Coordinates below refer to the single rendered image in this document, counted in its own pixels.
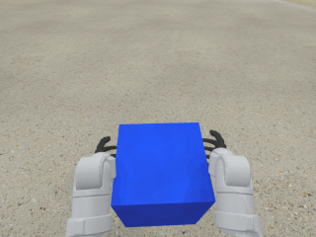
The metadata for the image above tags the robot right forearm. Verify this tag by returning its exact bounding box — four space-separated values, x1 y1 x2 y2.
208 147 263 237

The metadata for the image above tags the robot right hand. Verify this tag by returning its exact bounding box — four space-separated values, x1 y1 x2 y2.
202 129 227 167

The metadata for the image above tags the carton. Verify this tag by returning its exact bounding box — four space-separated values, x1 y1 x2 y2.
111 122 216 228

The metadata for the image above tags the robot left forearm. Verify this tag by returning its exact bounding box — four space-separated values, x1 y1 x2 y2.
65 152 117 237

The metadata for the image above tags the robot left hand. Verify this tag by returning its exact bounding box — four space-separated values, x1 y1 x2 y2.
94 136 117 158

